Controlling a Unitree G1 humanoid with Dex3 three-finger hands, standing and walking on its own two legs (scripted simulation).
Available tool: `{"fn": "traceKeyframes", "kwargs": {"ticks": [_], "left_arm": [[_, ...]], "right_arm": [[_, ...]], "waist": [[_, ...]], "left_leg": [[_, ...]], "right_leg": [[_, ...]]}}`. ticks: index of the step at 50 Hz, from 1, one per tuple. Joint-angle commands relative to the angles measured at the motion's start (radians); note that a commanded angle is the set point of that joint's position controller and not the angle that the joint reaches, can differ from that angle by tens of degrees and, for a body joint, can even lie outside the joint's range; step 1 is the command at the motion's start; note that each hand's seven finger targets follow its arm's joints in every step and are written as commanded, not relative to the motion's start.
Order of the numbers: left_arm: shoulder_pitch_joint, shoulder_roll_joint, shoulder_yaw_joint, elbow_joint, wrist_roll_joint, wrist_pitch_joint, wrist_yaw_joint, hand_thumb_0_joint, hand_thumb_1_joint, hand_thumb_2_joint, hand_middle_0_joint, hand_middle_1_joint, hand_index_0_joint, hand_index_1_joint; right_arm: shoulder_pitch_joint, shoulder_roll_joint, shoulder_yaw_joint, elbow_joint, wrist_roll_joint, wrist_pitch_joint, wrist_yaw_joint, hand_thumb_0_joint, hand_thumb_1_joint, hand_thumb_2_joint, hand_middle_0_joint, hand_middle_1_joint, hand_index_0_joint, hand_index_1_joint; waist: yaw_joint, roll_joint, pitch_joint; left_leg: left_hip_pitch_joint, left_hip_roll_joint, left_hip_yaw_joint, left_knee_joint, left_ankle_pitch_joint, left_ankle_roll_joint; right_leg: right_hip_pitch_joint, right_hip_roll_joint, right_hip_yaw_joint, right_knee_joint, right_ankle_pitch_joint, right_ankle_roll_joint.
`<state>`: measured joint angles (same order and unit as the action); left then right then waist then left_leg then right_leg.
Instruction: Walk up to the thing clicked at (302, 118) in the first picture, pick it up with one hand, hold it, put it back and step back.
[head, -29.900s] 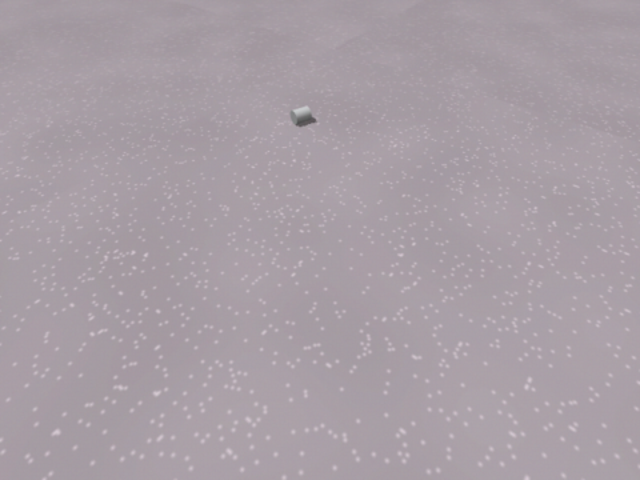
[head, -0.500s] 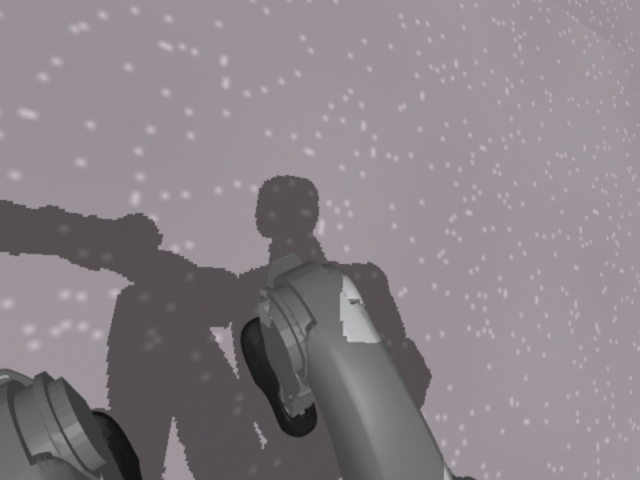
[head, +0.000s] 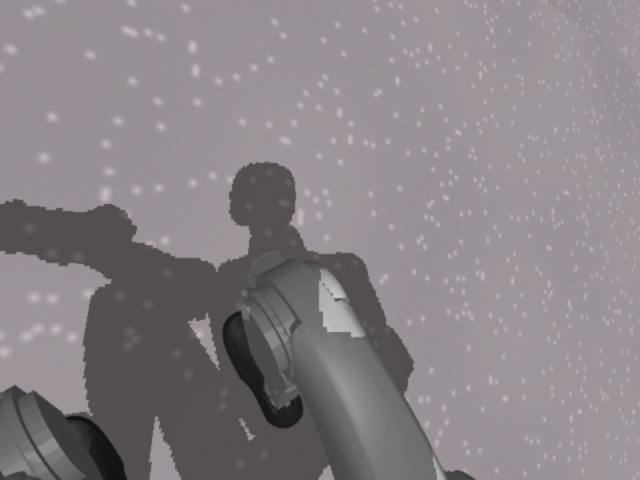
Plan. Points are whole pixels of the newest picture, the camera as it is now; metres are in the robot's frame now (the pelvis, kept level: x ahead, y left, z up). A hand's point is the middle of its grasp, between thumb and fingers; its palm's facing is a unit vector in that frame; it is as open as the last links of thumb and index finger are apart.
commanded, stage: open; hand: left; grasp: from above
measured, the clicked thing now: out of the picture +0.49 +0.33 -0.28
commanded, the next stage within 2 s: withdraw in 0.82 s
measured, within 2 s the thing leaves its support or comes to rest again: neither
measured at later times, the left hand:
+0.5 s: hand out of the picture +0.48 +0.33 -0.24, palm faces -0.26 -0.34 -0.90, open 12.7 cm
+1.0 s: hand out of the picture +0.48 +0.33 -0.24, palm faces -0.27 -0.34 -0.90, open 13.1 cm
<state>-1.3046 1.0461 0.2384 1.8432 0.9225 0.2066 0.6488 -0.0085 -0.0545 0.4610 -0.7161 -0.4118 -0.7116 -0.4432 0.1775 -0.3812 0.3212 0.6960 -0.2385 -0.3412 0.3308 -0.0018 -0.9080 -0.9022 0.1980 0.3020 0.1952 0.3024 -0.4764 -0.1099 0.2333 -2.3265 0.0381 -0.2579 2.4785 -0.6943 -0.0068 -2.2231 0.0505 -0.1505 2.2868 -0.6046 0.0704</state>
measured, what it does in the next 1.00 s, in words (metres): stands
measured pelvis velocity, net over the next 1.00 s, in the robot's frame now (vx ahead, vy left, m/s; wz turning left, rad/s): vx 0.00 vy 0.00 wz -0.01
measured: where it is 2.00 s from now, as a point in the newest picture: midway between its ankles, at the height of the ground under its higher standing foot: (200, 442)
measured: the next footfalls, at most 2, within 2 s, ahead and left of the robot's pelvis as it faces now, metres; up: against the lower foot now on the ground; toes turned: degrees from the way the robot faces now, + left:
none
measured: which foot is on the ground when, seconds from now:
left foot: down 0.00-1.00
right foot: down 0.00-1.00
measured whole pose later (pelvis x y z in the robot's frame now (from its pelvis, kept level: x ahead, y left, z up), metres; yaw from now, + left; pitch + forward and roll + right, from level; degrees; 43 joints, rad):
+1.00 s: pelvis +0.00 +0.00 +0.01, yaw +0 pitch +30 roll -15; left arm -1.29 1.05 0.21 1.80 0.90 0.21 0.64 0.00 -0.46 1.16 -0.16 -1.07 -0.14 -1.09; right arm 0.18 -0.38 0.33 0.68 -0.23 -0.33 0.33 0.00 -0.90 -0.90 0.20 0.30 0.20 0.30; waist -0.47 -0.12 0.24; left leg -2.31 0.04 -0.26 2.46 -0.70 0.00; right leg -2.20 0.05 -0.16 2.26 -0.61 0.07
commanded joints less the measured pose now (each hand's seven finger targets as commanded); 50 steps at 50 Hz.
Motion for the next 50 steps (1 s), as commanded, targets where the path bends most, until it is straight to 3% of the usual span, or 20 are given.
{"fn": "traceKeyframes", "kwargs": {"ticks": [1, 3, 11, 15, 23, 34, 38, 45, 46, 48, 50], "left_arm": [[-0.225, 0.207, -0.027, -0.105, 0.020, -0.004, 0.043, 0.000, 0.071, 0.742, -0.579, -0.650, -0.562, -0.665], [-0.228, 0.199, -0.037, -0.105, 0.016, -0.006, 0.046, 0.000, -0.089, 0.773, -0.507, -0.680, -0.487, -0.698], [-0.244, 0.173, -0.050, -0.132, 0.005, -0.001, 0.043, 0.000, -0.303, 0.871, -0.333, -0.784, -0.309, -0.805], [-0.245, 0.177, -0.052, -0.135, 0.005, 0.003, 0.047, 0.000, -0.349, 0.982, -0.293, -0.876, -0.264, -0.902], [-0.239, 0.162, -0.058, -0.160, -0.003, 0.009, 0.041, 0.000, -0.439, 1.062, -0.205, -0.972, -0.178, -0.996], [-0.231, 0.192, -0.048, -0.146, 0.003, 0.007, 0.045, 0.000, -0.480, 1.193, -0.160, -1.080, -0.129, -1.108], [-0.241, 0.185, -0.051, -0.154, -0.007, 0.003, 0.042, 0.000, -0.481, 1.205, -0.156, -1.087, -0.124, -1.115], [-0.228, 0.192, -0.046, -0.148, -0.002, 0.001, 0.037, 0.000, -0.464, 1.200, -0.149, -1.109, -0.124, -1.131], [-0.229, 0.172, -0.060, -0.143, -0.007, 0.002, 0.032, 0.000, -0.472, 1.184, -0.145, -1.090, -0.120, -1.112], [-0.240, 0.184, -0.049, -0.170, -0.011, 0.004, 0.032, 0.000, -0.475, 1.024, -0.069, -0.990, -0.080, -0.975], [-0.240, 0.209, -0.043, -0.204, -0.003, 0.005, 0.031, 0.000, -0.476, 0.977, -0.071, -0.982, -0.081, -0.970]], "right_arm": [[0.247, -0.333, -0.076, 0.045, 0.012, -0.001, -0.005, 0.000, -0.888, -0.897, 0.201, 0.301, 0.201, 0.301], [0.235, -0.330, -0.077, 0.044, 0.012, 0.000, -0.008, 0.000, -0.888, -0.897, 0.201, 0.301, 0.201, 0.301], [0.234, -0.326, -0.071, 0.037, 0.011, 0.001, -0.004, 0.000, -0.889, -0.897, 0.201, 0.301, 0.201, 0.301], [0.242, -0.331, -0.065, 0.043, 0.011, 0.000, 0.001, 0.000, -0.888, -0.898, 0.201, 0.301, 0.201, 0.301], [0.239, -0.324, -0.061, 0.034, 0.016, 0.002, 0.005, 0.000, -0.888, -0.898, 0.201, 0.301, 0.201, 0.301], [0.248, -0.341, -0.071, 0.029, 0.018, 0.005, -0.001, 0.000, -0.887, -0.898, 0.201, 0.301, 0.201, 0.301], [0.245, -0.337, -0.067, 0.030, 0.013, 0.006, -0.002, 0.000, -0.887, -0.898, 0.201, 0.301, 0.201, 0.301], [0.252, -0.331, -0.060, 0.034, 0.015, 0.005, -0.004, 0.000, -0.882, -0.896, 0.201, 0.301, 0.201, 0.301], [0.248, -0.331, -0.066, 0.034, 0.012, 0.003, -0.005, 0.000, -0.882, -0.895, 0.201, 0.301, 0.201, 0.301], [0.252, -0.330, -0.063, 0.034, 0.019, 0.004, -0.004, 0.000, -0.896, -0.898, 0.201, 0.300, 0.200, 0.300], [0.252, -0.335, -0.071, 0.036, 0.023, 0.010, -0.005, 0.000, -0.896, -0.899, 0.201, 0.300, 0.200, 0.300]], "waist": [[-0.055, 0.520, -0.664], [-0.056, 0.522, -0.653], [-0.072, 0.559, -0.628], [-0.071, 0.563, -0.643], [-0.067, 0.573, -0.638], [-0.064, 0.561, -0.652], [-0.078, 0.552, -0.637], [-0.068, 0.553, -0.642], [-0.078, 0.552, -0.626], [-0.068, 0.569, -0.649], [-0.051, 0.601, -0.698]], "left_leg": [[0.454, 0.029, 0.098, -0.258, 0.191, 0.013], [0.462, 0.030, 0.094, -0.264, 0.169, 0.011], [0.516, 0.033, 0.079, -0.275, 0.191, 0.001], [0.508, 0.034, 0.086, -0.267, 0.218, 0.003], [0.533, 0.037, 0.075, -0.271, 0.230, -0.001], [0.505, 0.035, 0.084, -0.277, 0.201, 0.004], [0.499, 0.033, 0.087, -0.272, 0.209, 0.005], [0.504, 0.038, 0.081, -0.281, 0.208, 0.003], [0.503, 0.033, 0.082, -0.283, 0.191, 0.003], [0.536, 0.039, 0.075, -0.282, 0.224, -0.001], [0.556, 0.043, 0.083, -0.285, 0.251, -0.004]], "right_leg": [[0.445, 0.036, -0.118, -0.198, 0.205, -0.082], [0.429, 0.038, -0.120, -0.204, 0.190, -0.083], [0.390, 0.031, -0.127, -0.193, 0.208, -0.086], [0.411, 0.031, -0.124, -0.198, 0.235, -0.084], [0.393, 0.024, -0.128, -0.195, 0.240, -0.086], [0.427, 0.033, -0.126, -0.210, 0.221, -0.086], [0.432, 0.031, -0.124, -0.208, 0.228, -0.083], [0.424, 0.029, -0.126, -0.214, 0.222, -0.084], [0.409, 0.031, -0.126, -0.210, 0.210, -0.085], [0.408, 0.025, -0.125, -0.208, 0.236, -0.085], [0.439, 0.030, -0.120, -0.208, 0.259, -0.088]]}}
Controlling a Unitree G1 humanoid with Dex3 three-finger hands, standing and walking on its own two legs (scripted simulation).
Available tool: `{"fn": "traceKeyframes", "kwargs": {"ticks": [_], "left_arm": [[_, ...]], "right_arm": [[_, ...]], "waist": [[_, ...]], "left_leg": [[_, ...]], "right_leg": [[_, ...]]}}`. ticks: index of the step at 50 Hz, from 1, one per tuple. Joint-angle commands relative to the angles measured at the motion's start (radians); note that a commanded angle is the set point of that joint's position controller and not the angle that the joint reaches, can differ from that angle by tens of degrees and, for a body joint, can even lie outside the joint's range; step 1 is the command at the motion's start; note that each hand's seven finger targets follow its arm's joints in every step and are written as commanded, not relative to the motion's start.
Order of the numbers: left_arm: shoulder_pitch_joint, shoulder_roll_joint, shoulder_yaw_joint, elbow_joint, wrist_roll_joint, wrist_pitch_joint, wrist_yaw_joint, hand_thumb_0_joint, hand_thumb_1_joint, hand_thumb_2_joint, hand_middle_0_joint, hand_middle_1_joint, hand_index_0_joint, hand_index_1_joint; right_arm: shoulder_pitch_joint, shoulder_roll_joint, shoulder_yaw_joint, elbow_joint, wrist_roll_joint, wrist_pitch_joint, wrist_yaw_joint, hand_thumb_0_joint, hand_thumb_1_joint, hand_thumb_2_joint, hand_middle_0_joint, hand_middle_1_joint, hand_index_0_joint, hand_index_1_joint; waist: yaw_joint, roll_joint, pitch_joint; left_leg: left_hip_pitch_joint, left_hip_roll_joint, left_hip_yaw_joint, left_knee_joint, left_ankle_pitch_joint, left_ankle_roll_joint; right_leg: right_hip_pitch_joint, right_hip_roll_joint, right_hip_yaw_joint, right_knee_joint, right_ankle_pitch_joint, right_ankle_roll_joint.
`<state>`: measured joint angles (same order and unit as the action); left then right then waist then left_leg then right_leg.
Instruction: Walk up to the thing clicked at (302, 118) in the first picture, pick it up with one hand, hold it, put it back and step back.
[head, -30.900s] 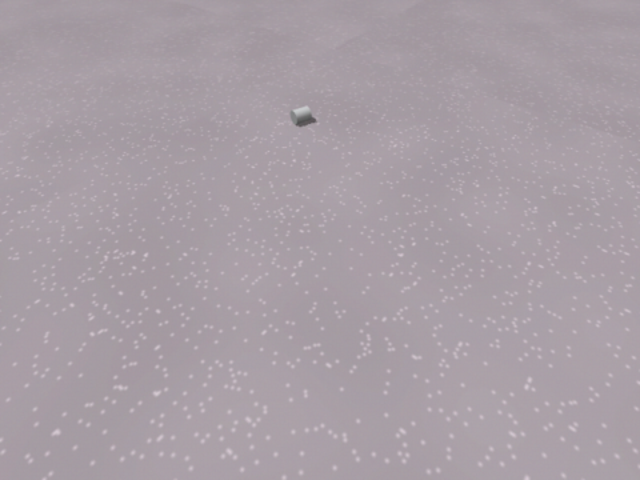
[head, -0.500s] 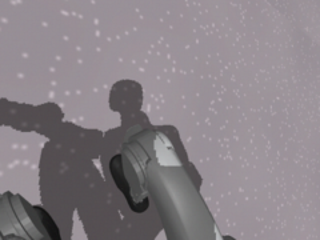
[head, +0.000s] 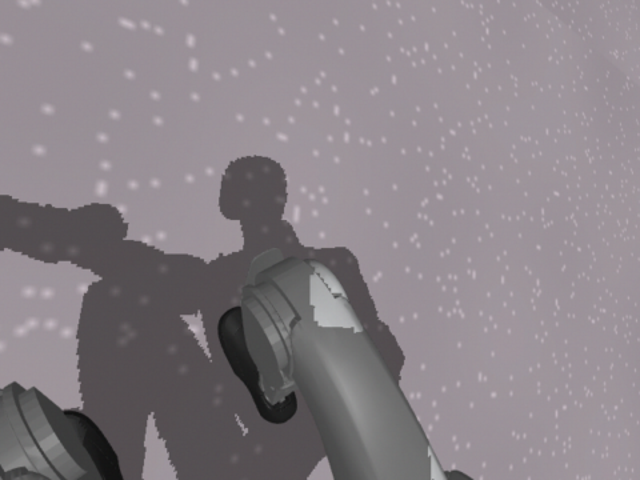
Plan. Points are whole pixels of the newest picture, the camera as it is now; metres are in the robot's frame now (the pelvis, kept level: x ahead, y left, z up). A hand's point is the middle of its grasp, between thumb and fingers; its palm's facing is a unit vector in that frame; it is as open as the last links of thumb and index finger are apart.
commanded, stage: withdraw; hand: left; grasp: from above
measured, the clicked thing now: out of the picture +0.49 +0.34 -0.29
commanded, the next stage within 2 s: home in 0.84 s
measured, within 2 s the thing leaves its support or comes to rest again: neither
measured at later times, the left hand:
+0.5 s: hand out of the picture +0.45 +0.35 -0.09, palm faces -0.44 -0.17 -0.88, open 13.9 cm
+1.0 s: hand out of the picture +0.45 +0.32 -0.17, palm faces -0.44 -0.10 -0.89, open 12.7 cm
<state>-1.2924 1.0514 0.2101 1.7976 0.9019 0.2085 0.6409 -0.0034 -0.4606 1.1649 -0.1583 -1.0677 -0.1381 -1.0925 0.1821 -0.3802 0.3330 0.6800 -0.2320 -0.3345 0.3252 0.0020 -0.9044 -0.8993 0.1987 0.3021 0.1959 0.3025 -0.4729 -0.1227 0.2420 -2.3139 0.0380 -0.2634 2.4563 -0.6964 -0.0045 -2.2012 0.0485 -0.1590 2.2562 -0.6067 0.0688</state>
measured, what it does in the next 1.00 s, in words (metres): stands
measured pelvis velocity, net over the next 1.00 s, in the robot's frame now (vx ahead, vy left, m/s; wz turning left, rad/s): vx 0.00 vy -0.01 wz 0.12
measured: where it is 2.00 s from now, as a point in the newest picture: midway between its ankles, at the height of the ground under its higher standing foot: (195, 438)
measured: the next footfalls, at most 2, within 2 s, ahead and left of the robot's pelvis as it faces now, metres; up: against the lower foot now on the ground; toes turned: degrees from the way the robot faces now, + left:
none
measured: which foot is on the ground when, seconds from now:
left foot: down 0.00-1.00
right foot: down 0.00-1.00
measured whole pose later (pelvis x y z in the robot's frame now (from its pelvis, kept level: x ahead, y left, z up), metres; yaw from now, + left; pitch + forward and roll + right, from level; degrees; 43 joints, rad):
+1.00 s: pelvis +0.00 -0.01 +0.00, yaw +7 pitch +33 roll -9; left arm -1.05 0.80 0.04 1.45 1.26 -0.21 0.36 0.00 -0.28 0.90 -0.24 -0.83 -0.25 -0.83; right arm 0.20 -0.30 0.14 0.66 -0.15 -0.03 0.10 0.00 -0.88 -0.89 0.20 0.30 0.20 0.30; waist -0.30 -0.03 0.02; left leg -2.34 0.01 -0.16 2.39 -0.64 -0.01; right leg -2.26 0.00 -0.07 2.29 -0.61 0.04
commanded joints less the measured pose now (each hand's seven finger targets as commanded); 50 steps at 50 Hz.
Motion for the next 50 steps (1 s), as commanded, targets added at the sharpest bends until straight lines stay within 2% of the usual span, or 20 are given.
{"fn": "traceKeyframes", "kwargs": {"ticks": [1, 6, 8, 9, 11, 12, 14, 15, 16, 21, 22, 25, 26, 31, 35, 40, 43, 46, 47, 50], "left_arm": [[-0.258, 0.205, -0.014, -0.196, 0.025, 0.006, 0.034, 0.000, -0.481, 0.977, -0.069, -0.980, -0.078, -0.969], [-0.214, 0.215, 0.012, -0.410, 0.049, 0.023, -0.033, 0.000, -0.513, 0.994, -0.073, -0.965, -0.069, -0.968], [-0.205, 0.123, -0.044, -0.568, 0.052, 0.029, -0.095, 0.000, -0.525, 1.005, -0.076, -0.967, -0.067, -0.975], [-0.100, 0.042, -0.091, -0.488, 0.048, 0.044, -0.133, 0.000, -0.527, 1.003, -0.077, -0.965, -0.067, -0.974], [0.024, 0.105, -0.040, -0.526, 0.076, 0.048, -0.191, 0.000, -0.518, 0.995, -0.074, -0.969, -0.068, -0.973], [0.047, 0.087, -0.034, -0.592, 0.084, 0.042, -0.224, 0.000, -0.509, 0.991, -0.078, -0.969, -0.074, -0.972], [0.065, -0.091, -0.129, -0.630, 0.084, 0.022, -0.306, 0.000, -0.508, 0.999, -0.078, -0.975, -0.072, -0.980], [0.069, -0.097, -0.144, -0.659, 0.091, 0.009, -0.342, 0.000, -0.507, 0.998, -0.080, -0.972, -0.073, -0.978], [0.089, -0.044, -0.118, -0.666, 0.109, -0.006, -0.373, 0.000, -0.499, 0.995, -0.086, -0.974, -0.080, -0.979], [-0.005, -0.113, -0.189, -0.817, 0.148, -0.141, -0.525, 0.000, -0.502, 1.011, -0.086, -0.971, -0.074, -0.983], [-0.001, -0.147, -0.217, -0.791, 0.155, -0.167, -0.544, 0.000, -0.483, 1.000, -0.098, -0.961, -0.087, -0.972], [-0.044, -0.062, -0.190, -0.832, 0.190, -0.252, -0.577, 0.000, -0.449, 0.980, -0.113, -0.941, -0.105, -0.949], [-0.023, -0.097, -0.212, -0.778, 0.200, -0.270, -0.588, 0.000, -0.442, 0.977, -0.120, -0.936, -0.111, -0.944], [-0.026, -0.053, -0.203, -0.708, 0.234, -0.365, -0.591, 0.000, -0.389, 0.947, -0.161, -0.902, -0.154, -0.909], [-0.046, -0.085, -0.226, -0.682, 0.253, -0.424, -0.555, 0.000, -0.332, 0.905, -0.198, -0.867, -0.198, -0.867], [-0.077, -0.069, -0.212, -0.615, 0.290, -0.446, -0.417, 0.000, -0.279, 0.870, -0.232, -0.851, -0.240, -0.841], [-0.106, -0.088, -0.198, -0.522, 0.311, -0.437, -0.319, 0.000, -0.271, 0.841, -0.230, -0.841, -0.245, -0.824], [-0.138, 0.030, -0.111, -0.495, 0.352, -0.422, -0.224, 0.000, -0.281, 0.925, -0.267, -0.764, -0.238, -0.776], [-0.117, 0.017, -0.112, -0.471, 0.361, -0.408, -0.204, 0.000, -0.283, 0.990, -0.267, -0.748, -0.237, -0.776], [-0.143, 0.032, -0.080, -0.554, 0.334, -0.370, -0.165, 0.000, -0.281, 0.891, -0.231, -0.828, -0.248, -0.815]], "right_arm": [[0.253, -0.336, -0.092, 0.051, 0.018, 0.006, 0.000, 0.000, -0.897, -0.899, 0.201, 0.300, 0.200, 0.300], [0.253, -0.305, -0.146, 0.061, 0.048, 0.030, -0.002, 0.000, -0.903, -0.903, 0.200, 0.300, 0.200, 0.300], [0.226, -0.274, -0.176, 0.049, 0.073, 0.047, -0.004, 0.000, -0.904, -0.905, 0.200, 0.300, 0.200, 0.300], [0.182, -0.261, -0.185, 0.011, 0.091, 0.055, -0.006, 0.000, -0.904, -0.905, 0.200, 0.300, 0.200, 0.300], [0.256, -0.263, -0.231, 0.074, 0.099, 0.096, -0.013, 0.000, -0.904, -0.903, 0.200, 0.300, 0.200, 0.300], [0.255, -0.255, -0.245, 0.069, 0.107, 0.113, -0.014, 0.000, -0.900, -0.902, 0.200, 0.300, 0.200, 0.300], [0.231, -0.241, -0.266, 0.040, 0.121, 0.144, -0.019, 0.000, -0.899, -0.902, 0.200, 0.300, 0.200, 0.300], [0.226, -0.241, -0.278, 0.019, 0.130, 0.156, -0.028, 0.000, -0.898, -0.902, 0.200, 0.300, 0.200, 0.300], [0.247, -0.253, -0.294, 0.024, 0.133, 0.173, -0.040, 0.000, -0.898, -0.902, 0.200, 0.300, 0.200, 0.300], [0.220, -0.209, -0.340, -0.033, 0.146, 0.244, -0.103, 0.000, -0.892, -0.902, 0.200, 0.300, 0.200, 0.300], [0.224, -0.203, -0.339, -0.031, 0.147, 0.257, -0.121, 0.000, -0.890, -0.901, 0.201, 0.300, 0.201, 0.300], [0.214, -0.198, -0.345, -0.040, 0.143, 0.288, -0.178, 0.000, -0.884, -0.898, 0.201, 0.300, 0.201, 0.300], [0.203, -0.187, -0.342, -0.039, 0.143, 0.294, -0.193, 0.000, -0.883, -0.898, 0.201, 0.300, 0.201, 0.300], [0.182, -0.170, -0.316, -0.051, 0.139, 0.316, -0.246, 0.000, -0.880, -0.896, 0.201, 0.300, 0.200, 0.300], [0.171, -0.166, -0.302, -0.064, 0.135, 0.324, -0.263, 0.000, -0.877, -0.893, 0.201, 0.300, 0.200, 0.300], [0.184, -0.166, -0.284, -0.056, 0.120, 0.333, -0.254, 0.000, -0.874, -0.889, 0.201, 0.299, 0.200, 0.299], [0.198, -0.171, -0.281, -0.044, 0.107, 0.318, -0.244, 0.000, -0.873, -0.887, 0.201, 0.299, 0.200, 0.299], [0.209, -0.183, -0.278, -0.028, 0.093, 0.294, -0.239, 0.000, -0.881, -0.894, 0.199, 0.299, 0.199, 0.299], [0.218, -0.180, -0.277, -0.029, 0.084, 0.285, -0.233, 0.000, -0.881, -0.894, 0.199, 0.299, 0.199, 0.299], [0.223, -0.183, -0.296, -0.032, 0.079, 0.267, -0.225, 0.000, -0.879, -0.888, 0.201, 0.299, 0.200, 0.299]], "waist": [[-0.046, 0.632, -0.726], [0.036, 0.720, -0.883], [0.082, 0.787, -1.007], [0.102, 0.714, -0.945], [0.148, 0.676, -0.960], [0.177, 0.658, -0.993], [0.150, 0.590, -0.917], [0.149, 0.539, -0.896], [0.151, 0.507, -0.877], [0.157, 0.391, -0.871], [0.148, 0.369, -0.848], [0.158, 0.322, -0.827], [0.158, 0.314, -0.813], [0.178, 0.283, -0.800], [0.183, 0.339, -0.826], [0.181, 0.394, -0.884], [0.146, 0.387, -0.853], [0.175, 0.443, -0.917], [0.164, 0.464, -0.929], [0.168, 0.542, -1.059]], "left_leg": [[0.556, 0.041, 0.092, -0.261, 0.266, -0.007], [0.601, 0.032, 0.122, -0.275, 0.293, -0.010], [0.654, 0.027, 0.141, -0.281, 0.335, -0.013], [0.594, 0.020, 0.148, -0.290, 0.287, -0.006], [0.520, 0.009, 0.173, -0.284, 0.303, 0.003], [0.521, 0.003, 0.178, -0.279, 0.329, 0.003], [0.510, -0.003, 0.179, -0.308, 0.303, 0.004], [0.504, -0.006, 0.172, -0.325, 0.267, 0.009], [0.496, -0.009, 0.171, -0.331, 0.252, 0.013], [0.505, -0.028, 0.180, -0.389, 0.102, 0.015], [0.496, -0.034, 0.184, -0.391, 0.090, 0.018], [0.499, -0.040, 0.192, -0.393, 0.070, 0.020], [0.496, -0.042, 0.197, -0.398, 0.076, 0.020], [0.447, -0.043, 0.215, -0.386, 0.067, 0.032], [0.486, -0.041, 0.212, -0.387, 0.087, 0.027], [0.509, -0.041, 0.209, -0.375, 0.114, 0.025], [0.497, -0.043, 0.200, -0.347, 0.120, 0.026], [0.509, -0.043, 0.206, -0.319, 0.145, 0.023], [0.528, -0.039, 0.209, -0.315, 0.167, 0.019], [0.599, -0.034, 0.214, -0.315, 0.200, 0.017]], "right_leg": [[0.419, 0.030, -0.109, -0.173, 0.269, -0.088], [0.441, 0.030, -0.089, -0.170, 0.281, -0.097], [0.443, 0.030, -0.072, -0.166, 0.303, -0.106], [0.418, 0.039, -0.069, -0.172, 0.266, -0.108], [0.451, 0.041, -0.050, -0.169, 0.290, -0.102], [0.436, 0.036, -0.045, -0.161, 0.298, -0.108], [0.387, 0.032, -0.048, -0.195, 0.259, -0.119], [0.371, 0.032, -0.048, -0.212, 0.225, -0.120], [0.371, 0.030, -0.040, -0.220, 0.207, -0.119], [0.364, 0.016, 0.001, -0.292, 0.033, -0.126], [0.340, 0.013, 0.002, -0.306, 0.024, -0.124], [0.341, 0.004, 0.015, -0.331, -0.011, -0.124], [0.338, 0.000, 0.018, -0.331, -0.007, -0.122], [0.340, -0.007, 0.025, -0.327, -0.017, -0.114], [0.306, -0.013, 0.014, -0.299, 0.023, -0.110], [0.302, -0.012, 0.000, -0.247, 0.069, -0.103], [0.250, -0.013, -0.015, -0.222, 0.086, -0.100], [0.252, -0.016, -0.017, -0.182, 0.102, -0.101], [0.266, -0.017, -0.019, -0.172, 0.124, -0.099], [0.291, -0.019, -0.010, -0.159, 0.164, -0.103]]}}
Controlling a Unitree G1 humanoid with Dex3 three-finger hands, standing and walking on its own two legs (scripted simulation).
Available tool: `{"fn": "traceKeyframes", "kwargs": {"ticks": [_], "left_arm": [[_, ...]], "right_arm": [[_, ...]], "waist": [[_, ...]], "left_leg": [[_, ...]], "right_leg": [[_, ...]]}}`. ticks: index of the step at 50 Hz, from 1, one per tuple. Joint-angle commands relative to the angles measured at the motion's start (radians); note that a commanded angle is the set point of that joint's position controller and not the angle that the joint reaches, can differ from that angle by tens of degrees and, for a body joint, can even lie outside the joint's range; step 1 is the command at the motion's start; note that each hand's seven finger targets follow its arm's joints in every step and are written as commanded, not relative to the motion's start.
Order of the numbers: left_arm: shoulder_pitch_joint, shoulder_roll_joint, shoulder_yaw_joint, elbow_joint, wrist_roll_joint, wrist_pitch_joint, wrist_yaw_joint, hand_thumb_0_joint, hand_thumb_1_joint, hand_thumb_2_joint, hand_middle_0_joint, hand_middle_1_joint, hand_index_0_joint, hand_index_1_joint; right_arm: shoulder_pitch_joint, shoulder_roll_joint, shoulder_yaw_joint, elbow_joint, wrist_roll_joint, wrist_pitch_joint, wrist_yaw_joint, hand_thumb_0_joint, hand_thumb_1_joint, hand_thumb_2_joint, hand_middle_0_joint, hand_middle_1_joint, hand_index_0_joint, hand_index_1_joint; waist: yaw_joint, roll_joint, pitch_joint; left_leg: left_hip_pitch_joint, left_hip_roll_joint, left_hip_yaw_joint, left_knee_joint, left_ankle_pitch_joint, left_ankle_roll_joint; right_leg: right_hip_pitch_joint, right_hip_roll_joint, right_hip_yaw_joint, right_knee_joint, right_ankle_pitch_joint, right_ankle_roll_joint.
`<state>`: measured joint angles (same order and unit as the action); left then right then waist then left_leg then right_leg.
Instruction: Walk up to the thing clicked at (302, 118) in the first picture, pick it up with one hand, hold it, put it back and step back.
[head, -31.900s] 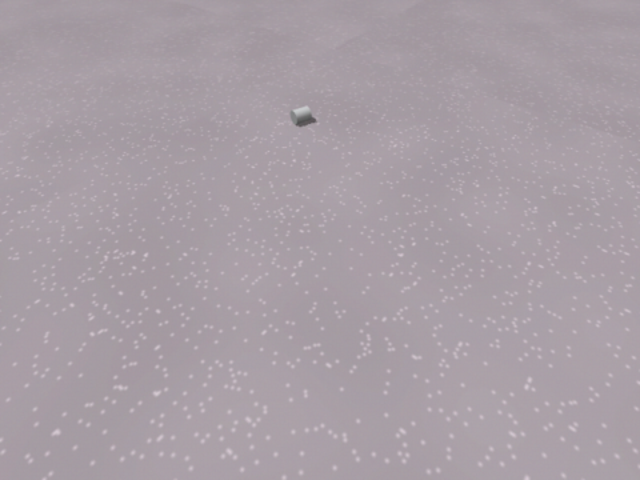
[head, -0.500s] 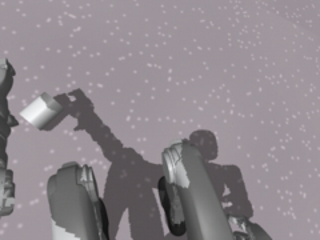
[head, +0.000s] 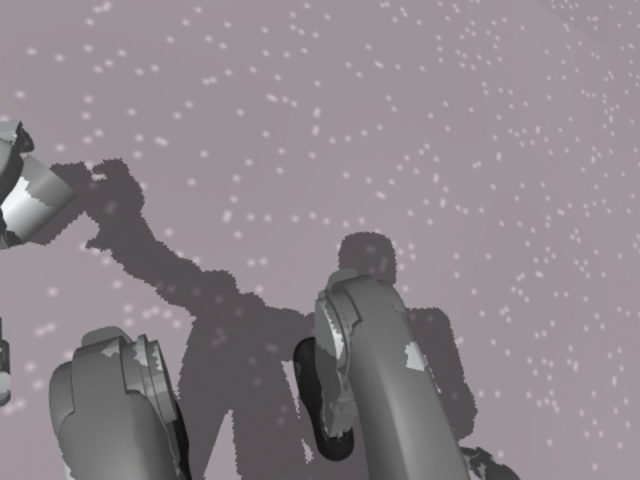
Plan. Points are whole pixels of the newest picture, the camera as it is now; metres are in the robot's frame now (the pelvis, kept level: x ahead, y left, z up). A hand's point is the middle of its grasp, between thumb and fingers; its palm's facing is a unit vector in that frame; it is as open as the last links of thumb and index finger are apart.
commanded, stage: home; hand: left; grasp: from above
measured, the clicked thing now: (25, 199) +0.53 +0.29 -0.29
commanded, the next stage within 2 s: none
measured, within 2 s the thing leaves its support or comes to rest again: neither
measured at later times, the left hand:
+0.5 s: hand out of the picture +0.42 +0.28 -0.04, palm faces -0.34 -0.50 -0.79, open 9.5 cm
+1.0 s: hand out of the picture +0.29 +0.22 +0.18, palm faces +0.07 -0.94 -0.33, open 7.4 cm
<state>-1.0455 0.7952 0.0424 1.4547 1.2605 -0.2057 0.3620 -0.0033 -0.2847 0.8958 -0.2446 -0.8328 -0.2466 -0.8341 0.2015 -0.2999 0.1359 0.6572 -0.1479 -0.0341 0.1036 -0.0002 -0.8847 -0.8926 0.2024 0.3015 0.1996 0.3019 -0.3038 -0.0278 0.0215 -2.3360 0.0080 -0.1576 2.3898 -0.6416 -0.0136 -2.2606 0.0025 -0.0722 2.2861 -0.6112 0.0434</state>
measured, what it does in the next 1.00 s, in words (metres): rises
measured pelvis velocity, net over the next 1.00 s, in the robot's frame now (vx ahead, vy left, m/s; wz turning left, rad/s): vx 0.04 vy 0.00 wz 0.13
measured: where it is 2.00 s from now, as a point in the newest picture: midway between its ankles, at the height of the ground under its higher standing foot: (255, 450)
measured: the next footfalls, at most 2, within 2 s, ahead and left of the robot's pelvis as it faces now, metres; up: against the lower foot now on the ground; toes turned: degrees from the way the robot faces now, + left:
none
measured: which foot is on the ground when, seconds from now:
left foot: down 0.00-1.00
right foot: down 0.00-1.00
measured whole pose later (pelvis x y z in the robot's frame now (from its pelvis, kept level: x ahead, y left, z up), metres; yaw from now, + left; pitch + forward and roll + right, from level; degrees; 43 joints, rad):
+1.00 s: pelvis +0.04 +0.00 +0.27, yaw +7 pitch +24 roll -3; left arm 0.03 0.28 0.04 0.25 0.05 0.31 0.08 0.01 0.89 0.90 -0.21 -0.30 -0.21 -0.31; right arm 0.12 -0.21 0.03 0.55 0.03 -0.08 -0.08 0.01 -0.91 -0.90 0.20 0.30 0.20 0.30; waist -0.07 0.04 -0.20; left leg -1.35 0.03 -0.07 1.51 -0.59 -0.02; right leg -1.31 -0.02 -0.05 1.46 -0.58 0.01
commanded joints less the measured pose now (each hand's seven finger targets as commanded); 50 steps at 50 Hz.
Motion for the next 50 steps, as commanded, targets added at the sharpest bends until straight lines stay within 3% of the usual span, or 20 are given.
{"fn": "traceKeyframes", "kwargs": {"ticks": [1, 4, 6, 7, 8, 12, 13, 14, 15, 16, 18, 23, 25, 27, 31, 33, 35, 39, 43, 50], "left_arm": [[-0.395, 0.305, 0.100, -0.246, -0.037, 0.058, 0.120, 0.000, -0.270, 0.921, -0.250, -0.748, -0.223, -0.735], [-0.346, 0.298, 0.116, -0.296, -0.085, 0.104, 0.106, 0.000, -0.189, 0.909, -0.244, -0.652, -0.219, -0.674], [-0.285, 0.260, 0.107, -0.310, -0.128, 0.131, 0.071, 0.000, -0.218, 0.879, -0.274, -0.757, -0.290, -0.761], [-0.285, 0.264, 0.110, -0.340, -0.148, 0.140, 0.052, 0.000, -0.138, 0.959, -0.259, -0.689, -0.233, -0.712], [-0.240, 0.250, 0.109, -0.348, -0.163, 0.152, 0.027, 0.000, -0.218, 0.879, -0.268, -0.769, -0.285, -0.766], [-0.142, 0.152, 0.084, -0.434, -0.255, 0.171, -0.075, 0.000, 0.007, 0.966, -0.250, -0.636, -0.228, -0.657], [-0.106, 0.180, 0.123, -0.465, -0.276, 0.173, -0.096, 0.000, 0.047, 0.945, -0.244, -0.606, -0.223, -0.626], [-0.059, 0.125, 0.091, -0.480, -0.301, 0.182, -0.128, 0.000, 0.108, 0.942, -0.241, -0.585, -0.221, -0.602], [0.001, 0.063, 0.071, -0.508, -0.337, 0.189, -0.160, 0.000, 0.179, 0.927, -0.234, -0.550, -0.217, -0.565], [0.031, 0.098, 0.106, -0.609, -0.373, 0.191, -0.183, 0.000, 0.259, 0.951, -0.235, -0.532, -0.220, -0.546], [0.157, 0.000, 0.078, -0.633, -0.457, 0.216, -0.234, 0.000, 0.419, 0.944, -0.228, -0.480, -0.216, -0.491], [0.282, -0.089, 0.055, -0.913, -0.646, 0.240, -0.306, 0.000, 0.819, 1.078, -0.244, -0.452, -0.237, -0.459], [0.326, -0.118, 0.047, -1.004, -0.700, 0.245, -0.314, 0.000, 0.944, 1.021, -0.228, -0.385, -0.224, -0.389], [0.333, -0.137, 0.052, -1.081, -0.754, 0.246, -0.310, 0.000, 0.905, 0.913, -0.203, -0.307, -0.202, -0.308], [0.492, -0.193, 0.066, -1.122, -0.833, 0.277, -0.289, 0.000, 0.900, 0.901, -0.200, -0.299, -0.200, -0.299], [0.507, -0.192, 0.078, -1.220, -0.886, 0.303, -0.284, 0.000, 0.900, 0.900, -0.200, -0.298, -0.200, -0.298], [0.600, -0.253, 0.045, -1.234, -0.945, 0.341, -0.285, 0.000, 0.900, 0.901, -0.200, -0.299, -0.200, -0.300], [0.744, -0.293, 0.050, -1.276, -1.062, 0.395, -0.280, 0.000, 0.904, 0.912, -0.203, -0.307, -0.202, -0.308], [0.846, -0.320, 0.058, -1.362, -1.154, 0.440, -0.275, 0.000, 0.900, 0.900, -0.200, -0.300, -0.200, -0.300], [1.020, -0.390, 0.086, -1.439, -1.258, 0.505, -0.257, 0.000, 0.900, 0.900, -0.200, -0.300, -0.200, -0.300]], "right_arm": [[0.203, -0.263, -0.102, -0.010, -0.004, -0.035, -0.003, 0.000, -0.883, -0.894, 0.199, 0.299, 0.199, 0.299], [0.221, -0.260, -0.118, 0.002, 0.000, -0.039, 0.006, 0.000, -0.884, -0.895, 0.199, 0.299, 0.199, 0.299], [0.221, -0.248, -0.134, 0.009, 0.013, -0.036, 0.010, 0.000, -0.880, -0.888, 0.201, 0.299, 0.200, 0.299], [0.230, -0.251, -0.141, 0.011, 0.020, -0.033, 0.011, 0.000, -0.883, -0.895, 0.199, 0.299, 0.199, 0.299], [0.239, -0.247, -0.150, 0.015, 0.025, -0.031, 0.013, 0.000, -0.878, -0.888, 0.201, 0.299, 0.200, 0.299], [0.249, -0.226, -0.175, 0.015, 0.054, -0.004, 0.018, 0.000, -0.886, -0.895, 0.200, 0.299, 0.199, 0.299], [0.250, -0.246, -0.190, -0.008, 0.059, 0.002, 0.015, 0.000, -0.886, -0.896, 0.200, 0.300, 0.199, 0.300], [0.250, -0.234, -0.194, -0.005, 0.070, 0.010, 0.015, 0.000, -0.888, -0.896, 0.200, 0.300, 0.199, 0.300], [0.248, -0.230, -0.202, -0.011, 0.078, 0.019, 0.017, 0.000, -0.889, -0.896, 0.200, 0.300, 0.199, 0.300], [0.229, -0.232, -0.213, -0.044, 0.087, 0.025, 0.015, 0.000, -0.890, -0.897, 0.200, 0.300, 0.199, 0.300], [0.212, -0.224, -0.219, -0.047, 0.104, 0.040, 0.010, 0.000, -0.892, -0.897, 0.200, 0.300, 0.200, 0.300], [0.123, -0.183, -0.232, -0.117, 0.131, 0.049, -0.009, 0.000, -0.894, -0.898, 0.200, 0.300, 0.200, 0.300], [0.095, -0.168, -0.238, -0.133, 0.138, 0.043, -0.023, 0.000, -0.896, -0.899, 0.200, 0.300, 0.200, 0.300], [0.068, -0.164, -0.237, -0.142, 0.145, 0.034, -0.037, 0.000, -0.899, -0.900, 0.200, 0.300, 0.200, 0.300], [0.019, -0.146, -0.230, -0.156, 0.161, 0.012, -0.076, 0.000, -0.899, -0.900, 0.200, 0.300, 0.200, 0.300], [0.000, -0.143, -0.230, -0.175, 0.167, -0.004, -0.097, 0.000, -0.899, -0.900, 0.200, 0.300, 0.200, 0.300], [-0.029, -0.134, -0.224, -0.186, 0.175, -0.019, -0.115, 0.000, -0.899, -0.900, 0.200, 0.300, 0.200, 0.300], [-0.069, -0.109, -0.204, -0.203, 0.181, -0.049, -0.148, 0.000, -0.899, -0.900, 0.200, 0.300, 0.200, 0.300], [-0.075, -0.086, -0.187, -0.221, 0.186, -0.074, -0.174, 0.000, -0.900, -0.900, 0.200, 0.300, 0.200, 0.300], [-0.038, -0.051, -0.154, -0.221, 0.189, -0.112, -0.227, 0.000, -0.901, -0.900, 0.200, 0.300, 0.200, 0.300]], "waist": [[0.008, 0.461, -0.875], [0.023, 0.467, -0.929], [0.043, 0.475, -0.941], [0.049, 0.470, -0.938], [0.062, 0.461, -0.933], [0.084, 0.391, -0.919], [0.093, 0.360, -0.915], [0.110, 0.341, -0.901], [0.115, 0.333, -0.887], [0.145, 0.333, -0.936], [0.150, 0.263, -0.854], [0.170, 0.191, -0.815], [0.181, 0.172, -0.819], [0.187, 0.216, -0.804], [0.201, 0.185, -0.732], [0.217, 0.202, -0.799], [0.209, 0.166, -0.762], [0.210, 0.119, -0.673], [0.207, 0.113, -0.642], [0.221, 0.106, -0.565]], "left_leg": [[0.627, -0.003, 0.113, -0.251, 0.152, 0.027], [0.628, -0.001, 0.128, -0.247, 0.178, 0.032], [0.640, 0.000, 0.133, -0.267, 0.180, 0.034], [0.638, -0.001, 0.132, -0.277, 0.178, 0.034], [0.646, -0.005, 0.133, -0.292, 0.185, 0.034], [0.645, -0.007, 0.131, -0.336, 0.228, 0.039], [0.650, -0.008, 0.127, -0.345, 0.259, 0.039], [0.656, -0.011, 0.131, -0.364, 0.245, 0.040], [0.671, -0.011, 0.122, -0.398, 0.241, 0.036], [0.700, -0.007, 0.119, -0.422, 0.253, 0.037], [0.701, -0.009, 0.106, -0.459, 0.228, 0.038], [0.709, -0.001, 0.095, -0.574, 0.094, 0.051], [0.769, 0.005, 0.086, -0.621, 0.081, 0.049], [0.839, 0.007, 0.067, -0.677, 0.059, 0.042], [0.912, 0.006, 0.065, -0.783, -0.008, 0.037], [1.006, 0.005, 0.066, -0.826, 0.007, 0.035], [1.041, 0.006, 0.065, -0.868, 0.008, 0.035], [1.090, 0.004, 0.072, -0.958, -0.030, 0.041], [1.188, 0.001, 0.092, -1.036, 0.046, 0.041], [1.381, 0.004, 0.090, -1.197, 0.195, 0.035]], "right_leg": [[0.371, 0.027, -0.090, -0.193, 0.178, -0.077], [0.419, 0.024, -0.081, -0.202, 0.210, -0.076], [0.440, 0.027, -0.073, -0.220, 0.211, -0.077], [0.434, 0.028, -0.075, -0.225, 0.203, -0.080], [0.447, 0.028, -0.073, -0.235, 0.202, -0.084], [0.496, 0.028, -0.067, -0.282, 0.231, -0.081], [0.523, 0.024, -0.067, -0.297, 0.259, -0.081], [0.531, 0.024, -0.061, -0.320, 0.242, -0.085], [0.523, 0.019, -0.061, -0.334, 0.231, -0.087], [0.559, 0.022, -0.056, -0.344, 0.239, -0.084], [0.550, 0.018, -0.052, -0.392, 0.219, -0.085], [0.636, 0.017, -0.023, -0.499, 0.143, -0.071], [0.666, 0.015, -0.015, -0.541, 0.132, -0.069], [0.661, 0.006, -0.011, -0.563, 0.118, -0.072], [0.729, 0.000, 0.002, -0.665, 0.061, -0.069], [0.794, -0.001, 0.008, -0.706, 0.071, -0.070], [0.835, -0.001, 0.012, -0.754, 0.070, -0.066], [0.942, 0.000, 0.029, -0.874, 0.027, -0.062], [1.083, -0.001, 0.047, -0.982, 0.079, -0.059], [1.297, 0.002, 0.047, -1.145, 0.202, -0.057]]}}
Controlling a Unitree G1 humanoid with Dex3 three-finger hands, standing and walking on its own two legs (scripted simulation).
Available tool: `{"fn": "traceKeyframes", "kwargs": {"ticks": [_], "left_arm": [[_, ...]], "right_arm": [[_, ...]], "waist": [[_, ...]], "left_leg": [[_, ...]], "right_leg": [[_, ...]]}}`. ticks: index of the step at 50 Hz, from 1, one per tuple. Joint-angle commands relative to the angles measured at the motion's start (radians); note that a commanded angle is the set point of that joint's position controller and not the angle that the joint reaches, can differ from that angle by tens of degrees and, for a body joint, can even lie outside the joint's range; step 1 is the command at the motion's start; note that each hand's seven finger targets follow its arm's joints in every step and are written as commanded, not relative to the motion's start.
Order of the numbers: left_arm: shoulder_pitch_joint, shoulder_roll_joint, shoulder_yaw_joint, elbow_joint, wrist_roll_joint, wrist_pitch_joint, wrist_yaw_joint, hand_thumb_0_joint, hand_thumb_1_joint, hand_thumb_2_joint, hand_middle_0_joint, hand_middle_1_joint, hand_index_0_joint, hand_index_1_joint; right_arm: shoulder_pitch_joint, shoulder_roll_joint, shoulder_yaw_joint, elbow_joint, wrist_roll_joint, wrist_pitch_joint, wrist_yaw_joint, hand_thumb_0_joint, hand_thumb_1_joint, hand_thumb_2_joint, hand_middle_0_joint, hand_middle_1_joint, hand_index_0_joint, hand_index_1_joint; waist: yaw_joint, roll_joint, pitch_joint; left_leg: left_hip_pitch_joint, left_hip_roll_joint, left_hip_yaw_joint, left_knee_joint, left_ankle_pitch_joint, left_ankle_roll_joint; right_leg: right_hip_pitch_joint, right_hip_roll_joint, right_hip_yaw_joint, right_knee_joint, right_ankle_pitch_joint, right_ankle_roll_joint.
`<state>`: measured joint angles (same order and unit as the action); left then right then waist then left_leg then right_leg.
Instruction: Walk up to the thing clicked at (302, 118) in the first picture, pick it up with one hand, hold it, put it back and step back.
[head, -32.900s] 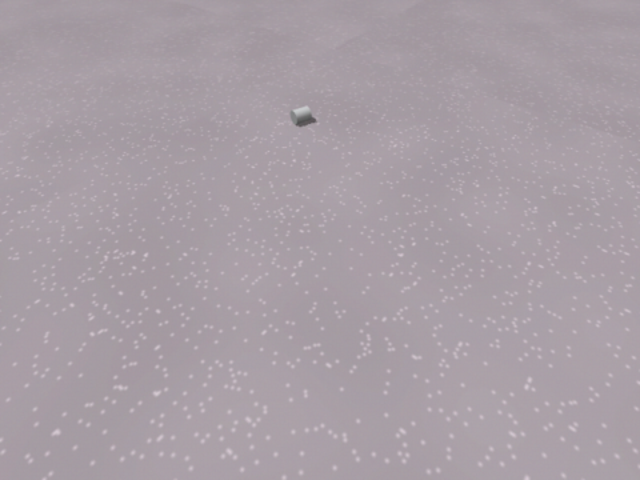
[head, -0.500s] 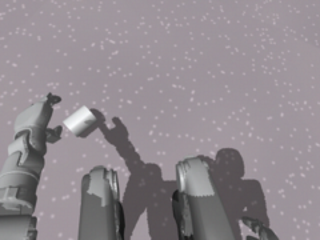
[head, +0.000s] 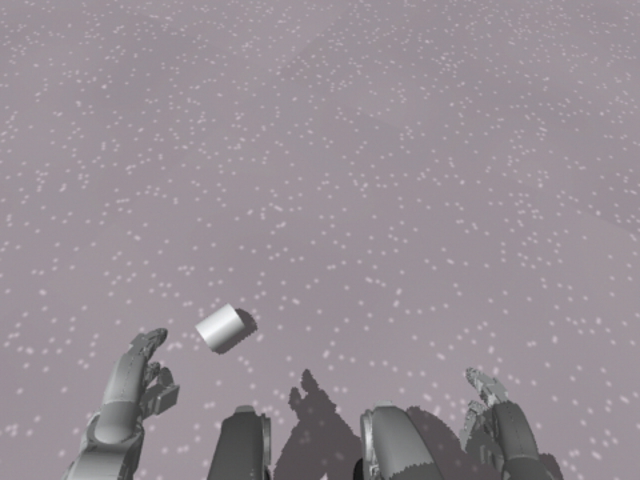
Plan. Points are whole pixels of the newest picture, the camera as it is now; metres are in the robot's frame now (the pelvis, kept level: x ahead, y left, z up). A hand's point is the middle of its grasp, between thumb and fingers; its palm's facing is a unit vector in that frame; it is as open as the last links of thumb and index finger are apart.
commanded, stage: home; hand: left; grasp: from above
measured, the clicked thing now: (220, 327) +0.52 +0.23 -0.56
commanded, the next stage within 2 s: none
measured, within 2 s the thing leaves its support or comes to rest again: neither
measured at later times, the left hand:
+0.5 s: hand (112, 433) +0.21 +0.19 +0.07, palm faces +0.08 -0.97 -0.21, open 7.4 cm
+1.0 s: hand (112, 441) +0.20 +0.19 +0.06, palm faces +0.07 -0.98 -0.20, open 7.5 cm
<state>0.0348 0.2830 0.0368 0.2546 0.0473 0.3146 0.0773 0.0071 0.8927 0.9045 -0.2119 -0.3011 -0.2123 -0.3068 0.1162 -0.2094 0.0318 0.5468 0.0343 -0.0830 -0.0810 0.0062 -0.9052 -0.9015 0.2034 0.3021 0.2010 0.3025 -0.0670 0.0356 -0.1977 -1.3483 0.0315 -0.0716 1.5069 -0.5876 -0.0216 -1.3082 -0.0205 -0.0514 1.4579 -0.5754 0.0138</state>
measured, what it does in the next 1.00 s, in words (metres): rises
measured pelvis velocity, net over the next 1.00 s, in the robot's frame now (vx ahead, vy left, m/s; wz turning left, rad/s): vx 0.05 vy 0.01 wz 0.03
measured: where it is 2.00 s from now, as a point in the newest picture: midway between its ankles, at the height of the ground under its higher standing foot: outside the picture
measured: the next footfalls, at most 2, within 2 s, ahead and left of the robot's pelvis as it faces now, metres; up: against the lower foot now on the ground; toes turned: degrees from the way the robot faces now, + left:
none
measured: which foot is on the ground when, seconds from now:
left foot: down 0.00-1.00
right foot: down 0.00-1.00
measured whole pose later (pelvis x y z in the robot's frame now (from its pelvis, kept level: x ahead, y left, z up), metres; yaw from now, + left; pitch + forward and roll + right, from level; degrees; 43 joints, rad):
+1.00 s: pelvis +0.05 +0.01 +0.11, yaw +2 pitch +9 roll -3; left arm 0.49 0.23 0.03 -0.12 -0.05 0.45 0.02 0.01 0.88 0.89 -0.20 -0.29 -0.20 -0.30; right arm 0.30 -0.22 0.03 0.54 0.00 -0.24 -0.19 0.01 -0.90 -0.90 0.20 0.30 0.20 0.30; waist -0.04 0.05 -0.15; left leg -0.69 0.03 -0.06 1.00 -0.48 -0.01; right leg -0.64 -0.02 -0.06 0.93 -0.45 0.02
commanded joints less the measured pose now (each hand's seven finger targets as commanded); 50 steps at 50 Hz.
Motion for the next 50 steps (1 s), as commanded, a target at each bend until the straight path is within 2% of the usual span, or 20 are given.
{"fn": "traceKeyframes", "kwargs": {"ticks": [1, 2, 4, 7, 9, 13, 17, 18, 20, 23, 27, 30, 32, 33, 36, 43, 46, 47, 50], "left_arm": [[-0.026, 0.114, 0.093, -0.249, -0.055, -0.007, 0.028, 0.000, 0.900, 0.900, -0.200, -0.300, -0.200, -0.300], [0.014, 0.093, 0.085, -0.247, -0.067, 0.002, 0.025, 0.000, 0.900, 0.900, -0.200, -0.300, -0.200, -0.300], [0.070, 0.083, 0.094, -0.282, -0.085, 0.015, 0.021, 0.000, 0.900, 0.900, -0.200, -0.300, -0.200, -0.300], [0.160, 0.061, 0.085, -0.338, -0.100, 0.031, 0.015, 0.000, 0.900, 0.900, -0.200, -0.301, -0.200, -0.300], [0.231, 0.051, 0.085, -0.378, -0.107, 0.042, 0.011, 0.000, 0.900, 0.900, -0.200, -0.301, -0.200, -0.301], [0.329, 0.043, 0.071, -0.472, -0.112, 0.060, 0.002, 0.000, 0.900, 0.900, -0.200, -0.301, -0.200, -0.301], [0.423, 0.023, 0.049, -0.528, -0.114, 0.079, -0.010, 0.000, 0.900, 0.900, -0.200, -0.301, -0.200, -0.301], [0.420, 0.028, 0.054, -0.540, -0.115, 0.080, -0.013, 0.000, 0.900, 0.900, -0.200, -0.301, -0.200, -0.301], [0.447, 0.031, 0.060, -0.560, -0.113, 0.085, -0.023, 0.000, 0.900, 0.900, -0.200, -0.301, -0.200, -0.301], [0.449, 0.030, 0.048, -0.576, -0.106, 0.091, -0.034, 0.000, 0.900, 0.900, -0.200, -0.300, -0.200, -0.300], [0.421, 0.033, 0.050, -0.554, -0.100, 0.091, -0.049, 0.000, 0.899, 0.900, -0.200, -0.300, -0.200, -0.300], [0.427, 0.040, 0.062, -0.565, -0.096, 0.089, -0.052, 0.000, 0.893, 0.896, -0.199, -0.299, -0.199, -0.299], [0.436, 0.038, 0.053, -0.562, -0.092, 0.090, -0.054, 0.000, 0.890, 0.894, -0.199, -0.298, -0.199, -0.298], [0.414, 0.044, 0.051, -0.572, -0.090, 0.090, -0.053, 0.000, 0.887, 0.892, -0.198, -0.298, -0.199, -0.298], [0.415, 0.046, 0.055, -0.569, -0.090, 0.090, -0.052, 0.000, 0.883, 0.890, -0.198, -0.297, -0.198, -0.297], [0.435, 0.043, 0.057, -0.561, -0.093, 0.090, -0.051, 0.000, 0.877, 0.887, -0.197, -0.296, -0.198, -0.296], [0.437, 0.039, 0.056, -0.563, -0.092, 0.089, -0.049, 0.000, 0.847, 0.869, -0.194, -0.291, -0.194, -0.291], [0.415, 0.052, 0.060, -0.586, -0.094, 0.086, -0.047, 0.000, 0.873, 0.884, -0.197, -0.295, -0.197, -0.295], [0.432, 0.039, 0.056, -0.573, -0.096, 0.089, -0.049, 0.000, 0.889, 0.894, -0.199, -0.298, -0.199, -0.298]], "right_arm": [[0.054, -0.136, -0.048, -0.112, 0.006, -0.070, -0.053, 0.000, -0.900, -0.900, 0.200, 0.300, 0.200, 0.300], [0.058, -0.132, -0.042, -0.113, 0.007, -0.077, -0.059, 0.000, -0.901, -0.899, 0.200, 0.299, 0.200, 0.299], [0.076, -0.134, -0.041, -0.114, 0.003, -0.089, -0.072, 0.000, -0.901, -0.899, 0.200, 0.299, 0.200, 0.299], [0.096, -0.130, -0.037, -0.130, -0.001, -0.105, -0.087, 0.000, -0.901, -0.899, 0.200, 0.299, 0.200, 0.299], [0.111, -0.128, -0.039, -0.140, -0.004, -0.114, -0.094, 0.000, -0.901, -0.899, 0.200, 0.299, 0.200, 0.299], [0.129, -0.122, -0.042, -0.163, -0.010, -0.131, -0.106, 0.000, -0.901, -0.899, 0.199, 0.299, 0.199, 0.299], [0.129, -0.116, -0.039, -0.181, -0.011, -0.151, -0.118, 0.000, -0.901, -0.899, 0.199, 0.299, 0.199, 0.299], [0.124, -0.118, -0.041, -0.182, -0.014, -0.155, -0.120, 0.000, -0.901, -0.899, 0.199, 0.299, 0.199, 0.299], [0.123, -0.121, -0.043, -0.183, -0.016, -0.167, -0.121, 0.000, -0.901, -0.899, 0.199, 0.299, 0.200, 0.299], [0.120, -0.125, -0.048, -0.187, -0.019, -0.182, -0.124, 0.000, -0.901, -0.899, 0.200, 0.299, 0.200, 0.299], [0.110, -0.130, -0.049, -0.177, -0.025, -0.201, -0.124, 0.000, -0.901, -0.899, 0.200, 0.299, 0.200, 0.299], [0.115, -0.131, -0.053, -0.172, -0.028, -0.212, -0.123, 0.000, -0.901, -0.900, 0.200, 0.299, 0.200, 0.299], [0.108, -0.132, -0.052, -0.169, -0.028, -0.216, -0.121, 0.000, -0.901, -0.900, 0.200, 0.299, 0.200, 0.299], [0.105, -0.133, -0.051, -0.170, -0.029, -0.217, -0.120, 0.000, -0.901, -0.900, 0.200, 0.299, 0.200, 0.299], [0.098, -0.131, -0.048, -0.162, -0.030, -0.220, -0.120, 0.000, -0.901, -0.900, 0.200, 0.299, 0.200, 0.299], [0.098, -0.133, -0.049, -0.161, -0.030, -0.221, -0.118, 0.000, -0.900, -0.900, 0.200, 0.300, 0.200, 0.300], [0.093, -0.129, -0.048, -0.170, -0.029, -0.221, -0.119, 0.000, -0.900, -0.900, 0.200, 0.300, 0.200, 0.300], [0.094, -0.129, -0.047, -0.166, -0.028, -0.220, -0.120, 0.000, -0.900, -0.900, 0.200, 0.300, 0.200, 0.300], [0.099, -0.130, -0.049, -0.163, -0.028, -0.225, -0.120, 0.000, -0.900, -0.900, 0.200, 0.300, 0.200, 0.300]], "waist": [[-0.013, 0.036, -0.335], [-0.016, 0.034, -0.298], [-0.005, 0.056, -0.278], [-0.002, 0.050, -0.223], [0.011, 0.059, -0.207], [0.011, 0.062, -0.157], [0.010, 0.010, -0.094], [0.006, 0.003, -0.072], [0.017, 0.006, -0.053], [0.008, 0.004, -0.036], [0.007, -0.005, 0.004], [0.013, 0.007, -0.042], [0.021, 0.007, -0.029], [0.016, 0.020, -0.034], [0.025, 0.021, -0.023], [0.028, 0.023, -0.033], [0.029, 0.004, -0.031], [0.031, 0.001, -0.022], [0.028, 0.017, -0.033]], "left_leg": [[0.414, -0.021, 0.012, -0.329, 0.160, 0.044], [0.429, -0.022, 0.011, -0.359, 0.162, 0.042], [0.496, -0.019, 0.008, -0.410, 0.203, 0.036], [0.571, -0.017, 0.005, -0.484, 0.234, 0.031], [0.623, -0.019, 0.012, -0.526, 0.273, 0.028], [0.693, -0.021, 0.025, -0.589, 0.336, 0.025], [0.711, -0.031, 0.031, -0.628, 0.303, 0.039], [0.711, -0.030, 0.029, -0.642, 0.288, 0.040], [0.726, -0.026, 0.024, -0.666, 0.283, 0.037], [0.744, -0.027, 0.030, -0.674, 0.300, 0.037], [0.740, -0.029, 0.032, -0.680, 0.262, 0.040], [0.766, -0.033, 0.036, -0.668, 0.312, 0.037], [0.769, -0.031, 0.032, -0.673, 0.322, 0.035], [0.770, -0.033, 0.032, -0.676, 0.314, 0.035], [0.765, -0.032, 0.027, -0.686, 0.280, 0.035], [0.761, -0.031, 0.026, -0.683, 0.297, 0.033], [0.753, -0.031, 0.028, -0.682, 0.271, 0.036], [0.746, -0.033, 0.029, -0.683, 0.254, 0.038], [0.754, -0.030, 0.030, -0.685, 0.256, 0.035]], "right_leg": [[0.383, 0.027, 0.029, -0.347, 0.184, -0.027], [0.401, 0.025, 0.027, -0.372, 0.185, -0.026], [0.444, 0.026, 0.020, -0.405, 0.217, -0.025], [0.513, 0.031, 0.008, -0.473, 0.244, -0.020], [0.562, 0.035, 0.002, -0.510, 0.273, -0.022], [0.641, 0.042, -0.010, -0.580, 0.323, -0.021], [0.683, 0.043, -0.015, -0.651, 0.302, -0.016], [0.684, 0.045, -0.017, -0.664, 0.285, -0.015], [0.691, 0.047, -0.025, -0.667, 0.272, -0.017], [0.692, 0.047, -0.030, -0.676, 0.280, -0.015], [0.681, 0.042, -0.028, -0.687, 0.248, -0.012], [0.707, 0.039, -0.023, -0.676, 0.291, -0.012], [0.706, 0.040, -0.025, -0.671, 0.298, -0.014], [0.703, 0.041, -0.023, -0.673, 0.294, -0.014], [0.708, 0.040, -0.024, -0.680, 0.266, -0.012], [0.718, 0.042, -0.025, -0.674, 0.278, -0.013], [0.709, 0.042, -0.025, -0.681, 0.256, -0.012], [0.709, 0.040, -0.024, -0.686, 0.243, -0.011], [0.709, 0.041, -0.021, -0.679, 0.245, -0.013]]}}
